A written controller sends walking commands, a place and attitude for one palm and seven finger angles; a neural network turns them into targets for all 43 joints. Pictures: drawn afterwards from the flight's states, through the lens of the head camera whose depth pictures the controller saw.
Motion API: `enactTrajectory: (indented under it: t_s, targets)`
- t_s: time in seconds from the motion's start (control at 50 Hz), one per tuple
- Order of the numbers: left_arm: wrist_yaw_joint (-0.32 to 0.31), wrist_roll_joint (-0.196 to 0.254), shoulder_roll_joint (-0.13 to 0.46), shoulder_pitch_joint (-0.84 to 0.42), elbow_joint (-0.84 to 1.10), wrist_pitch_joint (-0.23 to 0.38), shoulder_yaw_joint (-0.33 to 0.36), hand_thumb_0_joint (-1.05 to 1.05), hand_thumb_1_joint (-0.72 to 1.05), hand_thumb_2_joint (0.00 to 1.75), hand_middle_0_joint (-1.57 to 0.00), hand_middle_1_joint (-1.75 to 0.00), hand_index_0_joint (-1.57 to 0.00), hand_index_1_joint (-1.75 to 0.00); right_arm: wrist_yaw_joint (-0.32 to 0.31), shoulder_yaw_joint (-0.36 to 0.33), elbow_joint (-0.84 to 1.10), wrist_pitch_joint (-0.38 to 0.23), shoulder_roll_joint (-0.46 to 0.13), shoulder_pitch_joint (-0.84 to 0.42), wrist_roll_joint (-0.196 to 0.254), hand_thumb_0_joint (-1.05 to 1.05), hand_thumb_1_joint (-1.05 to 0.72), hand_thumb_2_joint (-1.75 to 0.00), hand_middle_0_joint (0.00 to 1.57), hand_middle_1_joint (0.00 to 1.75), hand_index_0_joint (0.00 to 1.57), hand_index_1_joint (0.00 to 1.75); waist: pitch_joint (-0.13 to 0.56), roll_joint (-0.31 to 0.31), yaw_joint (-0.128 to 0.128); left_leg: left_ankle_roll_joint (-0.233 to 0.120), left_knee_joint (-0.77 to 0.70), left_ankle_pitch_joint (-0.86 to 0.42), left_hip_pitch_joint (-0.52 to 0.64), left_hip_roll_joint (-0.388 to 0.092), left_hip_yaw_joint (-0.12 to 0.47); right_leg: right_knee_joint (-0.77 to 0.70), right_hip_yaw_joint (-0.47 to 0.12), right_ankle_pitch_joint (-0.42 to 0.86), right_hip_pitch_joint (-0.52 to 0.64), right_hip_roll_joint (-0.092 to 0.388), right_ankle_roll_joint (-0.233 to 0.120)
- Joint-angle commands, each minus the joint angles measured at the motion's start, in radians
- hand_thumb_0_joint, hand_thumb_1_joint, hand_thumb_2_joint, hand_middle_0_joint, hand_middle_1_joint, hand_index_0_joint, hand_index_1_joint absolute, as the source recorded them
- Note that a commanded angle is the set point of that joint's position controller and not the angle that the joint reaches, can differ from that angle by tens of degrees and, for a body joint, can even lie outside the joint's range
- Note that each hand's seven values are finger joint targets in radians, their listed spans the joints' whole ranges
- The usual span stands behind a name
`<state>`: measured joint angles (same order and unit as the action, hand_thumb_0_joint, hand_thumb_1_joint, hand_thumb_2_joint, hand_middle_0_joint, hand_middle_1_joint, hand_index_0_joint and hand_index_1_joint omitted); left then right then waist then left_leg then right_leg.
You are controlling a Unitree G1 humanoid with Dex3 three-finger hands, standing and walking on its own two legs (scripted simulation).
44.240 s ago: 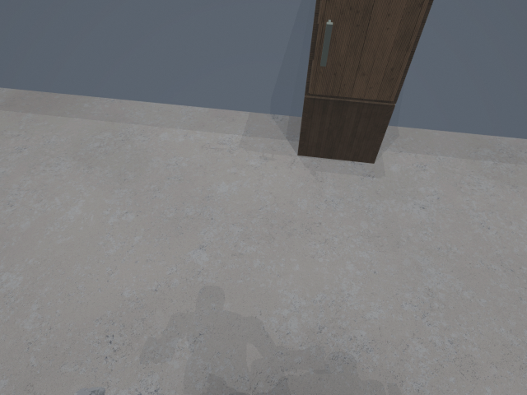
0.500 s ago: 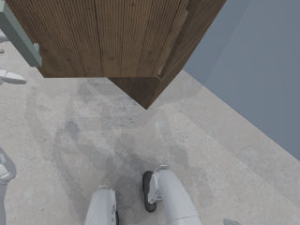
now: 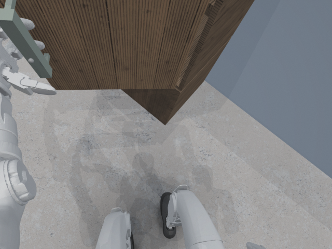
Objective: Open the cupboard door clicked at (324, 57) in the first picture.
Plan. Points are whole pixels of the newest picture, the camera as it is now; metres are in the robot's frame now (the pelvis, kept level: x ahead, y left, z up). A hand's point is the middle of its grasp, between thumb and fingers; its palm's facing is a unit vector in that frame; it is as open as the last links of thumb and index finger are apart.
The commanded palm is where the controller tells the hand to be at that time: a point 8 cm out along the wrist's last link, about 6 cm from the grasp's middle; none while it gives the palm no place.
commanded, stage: slide the fingers in behind the handle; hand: left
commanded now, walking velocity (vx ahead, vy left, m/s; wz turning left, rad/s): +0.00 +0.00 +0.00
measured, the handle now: (30, 41) +0.57 +0.24 +0.03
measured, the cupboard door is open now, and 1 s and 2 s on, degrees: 45 45 59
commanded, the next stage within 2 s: close the thumb around the handle in 0.60 s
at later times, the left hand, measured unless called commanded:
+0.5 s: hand (38, 62) +0.52 +0.22 +0.04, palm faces -0.01 -1.00 -0.04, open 14.1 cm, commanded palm +0.49 +0.25 +0.04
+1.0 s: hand (38, 62) +0.52 +0.22 +0.04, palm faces -0.02 -1.00 -0.03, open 11.4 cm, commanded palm +0.50 +0.26 +0.04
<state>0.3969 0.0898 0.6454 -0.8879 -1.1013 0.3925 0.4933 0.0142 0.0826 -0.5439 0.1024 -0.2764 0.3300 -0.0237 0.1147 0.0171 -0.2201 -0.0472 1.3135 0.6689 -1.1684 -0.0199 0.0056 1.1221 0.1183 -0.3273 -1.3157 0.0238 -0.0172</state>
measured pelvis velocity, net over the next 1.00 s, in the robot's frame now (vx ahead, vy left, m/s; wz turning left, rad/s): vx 0.00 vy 0.00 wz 0.01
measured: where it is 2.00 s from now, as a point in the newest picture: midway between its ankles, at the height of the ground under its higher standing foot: (148, 242)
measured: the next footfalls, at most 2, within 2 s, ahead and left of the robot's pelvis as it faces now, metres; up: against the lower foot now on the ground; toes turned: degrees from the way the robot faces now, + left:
none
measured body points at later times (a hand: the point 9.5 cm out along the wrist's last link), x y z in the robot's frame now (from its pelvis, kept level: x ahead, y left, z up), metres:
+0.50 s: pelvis +0.01 +0.00 +0.01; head +0.19 +0.03 +0.42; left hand +0.51 +0.27 +0.04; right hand +0.03 -0.27 -0.10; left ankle -0.04 +0.08 -0.62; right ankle +0.10 -0.12 -0.62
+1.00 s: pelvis +0.00 +0.00 +0.00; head +0.19 +0.03 +0.41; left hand +0.51 +0.28 +0.04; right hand +0.03 -0.27 -0.10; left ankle -0.04 +0.08 -0.62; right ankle +0.10 -0.12 -0.62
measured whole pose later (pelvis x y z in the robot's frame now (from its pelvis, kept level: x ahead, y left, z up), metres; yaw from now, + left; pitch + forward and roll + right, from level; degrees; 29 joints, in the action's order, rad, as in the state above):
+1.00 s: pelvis +0.00 +0.00 +0.00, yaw +0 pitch +30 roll -4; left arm 0.37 0.09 0.60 -0.88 -1.12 0.43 0.46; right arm 0.01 0.07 -0.56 0.09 -0.28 0.33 -0.03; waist 0.12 0.02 -0.21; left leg -0.04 1.30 0.67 -1.15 -0.01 0.01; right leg 1.12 0.11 -0.33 -1.30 0.03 -0.02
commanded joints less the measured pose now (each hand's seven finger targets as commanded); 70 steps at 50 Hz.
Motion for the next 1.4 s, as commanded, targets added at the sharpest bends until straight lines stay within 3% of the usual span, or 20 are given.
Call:
enactTrajectory:
  t_s: [0.0,0.1,0.16,0.22,0.42,0.44,0.5,0.56,0.6,0.68,0.8,0.92,0.98,1.0,1.04,1.1,1.18,1.28,1.32,1.38]
  targets:
    - [-0.014,0.026,0.258,-0.356,0.230,0.075,0.012,0.00,-0.50,0.30,-0.30,-1.20,-0.30,-1.20,-0.008,-0.082,0.035,-0.010,-0.198,0.189,-0.001,0.00,-0.90,-0.90,0.20,0.30,0.20,0.30,0.584,0.216,0.010,0.048,-0.194,-0.602,0.229,0.003,0.076,-0.041,-0.076,0.239,0.512,-0.045,-0.014]
    - [-0.026,0.028,0.230,-0.370,0.224,0.080,-0.002,0.00,-0.50,0.30,-0.30,-1.20,-0.30,-1.20,-0.010,-0.087,0.025,-0.011,-0.198,0.193,-0.001,0.00,-0.90,-0.90,0.20,0.30,0.20,0.30,0.560,0.195,0.002,0.047,-0.197,-0.585,0.223,0.003,0.078,-0.042,-0.074,0.230,0.502,-0.045,-0.013]
    - [-0.037,0.031,0.200,-0.359,0.261,0.092,-0.019,0.00,-0.50,0.30,-0.30,-1.20,-0.30,-1.20,-0.006,-0.092,0.028,-0.015,-0.194,0.197,-0.002,0.00,-0.90,-0.90,0.20,0.30,0.20,0.30,0.616,0.233,0.010,0.058,-0.198,-0.643,0.277,0.004,0.080,-0.041,-0.074,0.252,0.504,-0.044,-0.015]
    - [-0.054,0.027,0.227,-0.335,0.252,0.097,0.009,0.00,-0.50,0.30,-0.30,-1.20,-0.30,-1.20,-0.005,-0.092,0.026,-0.013,-0.194,0.195,-0.003,0.00,-0.90,-0.90,0.20,0.30,0.20,0.30,0.593,0.203,0.021,0.056,-0.201,-0.633,0.252,0.005,0.080,-0.043,-0.075,0.259,0.528,-0.043,-0.015]
    - [-0.045,0.031,0.189,-0.352,0.230,0.116,-0.024,0.00,-0.50,0.30,-0.30,-1.20,-0.30,-1.20,-0.009,-0.092,0.017,-0.017,-0.193,0.190,-0.003,0.00,-0.90,-0.90,0.20,0.30,0.20,0.30,0.565,0.182,0.006,0.052,-0.207,-0.607,0.250,0.005,0.075,-0.049,-0.077,0.256,0.523,-0.042,-0.013]
    - [-0.041,0.033,0.165,-0.358,0.253,0.123,-0.045,0.00,-0.50,0.30,-0.30,-1.20,-0.30,-1.20,-0.009,-0.092,0.024,-0.020,-0.189,0.190,-0.004,0.00,-0.90,-0.90,0.20,0.30,0.20,0.30,0.580,0.217,0.009,0.056,-0.204,-0.646,0.270,0.007,0.078,-0.043,-0.076,0.270,0.517,-0.042,-0.018]
    - [-0.043,0.033,0.188,-0.335,0.218,0.119,-0.017,0.00,-0.50,0.30,-0.30,-1.20,-0.30,-1.20,-0.008,-0.094,0.013,-0.017,-0.191,0.194,-0.004,0.00,-0.90,-0.90,0.20,0.30,0.20,0.30,0.572,0.174,0.009,0.052,-0.200,-0.629,0.247,0.006,0.072,-0.048,-0.079,0.280,0.535,-0.043,-0.013]
    - [-0.039,0.029,0.196,-0.358,0.228,0.126,-0.021,0.00,-0.50,0.30,-0.30,-1.20,-0.30,-1.20,-0.010,-0.093,0.014,-0.019,-0.191,0.190,-0.004,0.00,-0.90,-0.90,0.20,0.30,0.20,0.30,0.581,0.210,0.016,0.053,-0.204,-0.605,0.243,0.009,0.069,-0.044,-0.083,0.269,0.542,-0.041,-0.017]
    - [-0.038,0.026,0.166,-0.365,0.201,0.120,-0.046,0.00,-0.50,0.30,-0.30,-1.20,-0.30,-1.20,-0.010,-0.091,0.012,-0.018,-0.189,0.187,-0.004,0.00,-0.90,-0.90,0.20,0.30,0.20,0.30,0.548,0.190,0.004,0.052,-0.205,-0.591,0.233,0.008,0.073,-0.045,-0.078,0.252,0.518,-0.041,-0.015]
    - [-0.037,0.029,0.186,-0.368,0.218,0.122,-0.025,0.00,-0.50,0.30,-0.30,-1.20,-0.30,-1.20,-0.011,-0.094,0.014,-0.019,-0.190,0.194,-0.006,0.00,-0.90,-0.90,0.20,0.30,0.20,0.30,0.601,0.195,0.009,0.049,-0.194,-0.618,0.242,0.010,0.070,-0.040,-0.083,0.287,0.546,-0.041,-0.015]
    - [-0.032,0.027,0.209,-0.368,0.187,0.109,-0.012,0.00,-0.16,0.44,-0.32,-1.24,-0.32,-1.24,-0.010,-0.088,0.015,-0.018,-0.190,0.188,-0.003,0.00,-0.90,-0.90,0.20,0.30,0.20,0.30,0.553,0.174,0.010,0.043,-0.198,-0.559,0.192,0.012,0.064,-0.044,-0.085,0.261,0.552,-0.043,-0.016]
    - [-0.031,0.028,0.234,-0.370,0.201,0.112,0.006,0.00,0.17,0.59,-0.35,-1.27,-0.35,-1.27,-0.011,-0.087,0.021,-0.022,-0.194,0.187,-0.003,0.00,-0.90,-0.90,0.20,0.30,0.20,0.30,0.575,0.189,0.017,0.042,-0.199,-0.549,0.189,0.013,0.066,-0.039,-0.086,0.251,0.553,-0.041,-0.017]
    - [-0.030,0.026,0.209,-0.373,0.176,0.107,-0.014,0.00,0.34,0.66,-0.36,-1.29,-0.36,-1.29,-0.009,-0.088,0.016,-0.023,-0.194,0.192,-0.002,0.00,-0.90,-0.90,0.20,0.30,0.20,0.30,0.565,0.197,0.006,0.050,-0.193,-0.578,0.211,0.010,0.075,-0.034,-0.078,0.246,0.511,-0.043,-0.017]
    - [-0.031,0.029,0.215,-0.388,0.176,0.106,-0.009,0.00,0.40,0.68,-0.36,-1.30,-0.36,-1.30,-0.011,-0.088,0.011,-0.023,-0.197,0.192,-0.003,0.00,-0.90,-0.90,0.20,0.30,0.20,0.30,0.553,0.162,-0.002,0.045,-0.191,-0.558,0.198,0.008,0.076,-0.038,-0.078,0.239,0.514,-0.043,-0.014]
    - [-0.031,0.026,0.216,-0.408,0.202,0.112,-0.014,0.00,0.51,0.73,-0.37,-1.31,-0.37,-1.31,-0.012,-0.087,0.020,-0.025,-0.196,0.190,-0.004,0.00,-0.90,-0.90,0.20,0.30,0.20,0.30,0.577,0.224,0.005,0.051,-0.192,-0.575,0.222,0.011,0.077,-0.029,-0.076,0.231,0.493,-0.042,-0.020]
    - [-0.039,0.017,0.199,-0.436,0.181,0.109,-0.034,0.00,0.68,0.80,-0.38,-1.33,-0.38,-1.33,-0.012,-0.088,0.005,-0.023,-0.197,0.196,-0.006,0.00,-0.90,-0.90,0.20,0.30,0.20,0.30,0.551,0.207,-0.010,0.057,-0.189,-0.577,0.235,0.006,0.088,-0.033,-0.070,0.211,0.458,-0.042,-0.014]
    - [-0.044,0.013,0.198,-0.423,0.180,0.111,-0.034,0.00,0.90,0.90,-0.40,-1.35,-0.40,-1.35,-0.009,-0.091,0.005,-0.021,-0.199,0.205,-0.008,0.00,-0.90,-0.90,0.20,0.30,0.20,0.30,0.593,0.218,-0.005,0.069,-0.185,-0.636,0.271,0.003,0.097,-0.026,-0.065,0.225,0.454,-0.044,-0.015]
    - [-0.045,0.008,0.201,-0.423,0.157,0.100,-0.033,0.00,0.90,0.90,-0.40,-1.35,-0.40,-1.35,-0.008,-0.086,0.005,-0.017,-0.195,0.203,-0.006,0.00,-0.90,-0.90,0.20,0.30,0.20,0.30,0.564,0.208,-0.008,0.054,-0.187,-0.568,0.211,0.009,0.081,-0.031,-0.073,0.225,0.482,-0.045,-0.016]
    - [-0.048,0.008,0.247,-0.433,0.156,0.097,-0.001,0.00,0.90,0.90,-0.40,-1.35,-0.40,-1.35,-0.012,-0.082,0.009,-0.016,-0.199,0.203,-0.006,0.00,-0.90,-0.90,0.20,0.30,0.20,0.30,0.546,0.166,-0.006,0.039,-0.190,-0.508,0.155,0.012,0.071,-0.038,-0.083,0.218,0.524,-0.044,-0.014]
    - [-0.044,0.001,0.231,-0.439,0.173,0.100,-0.018,0.00,0.90,0.90,-0.40,-1.35,-0.40,-1.35,-0.010,-0.084,0.009,-0.018,-0.195,0.208,-0.008,0.00,-0.90,-0.90,0.20,0.30,0.20,0.30,0.587,0.222,-0.003,0.050,-0.187,-0.566,0.210,0.010,0.078,-0.027,-0.077,0.237,0.500,-0.043,-0.017]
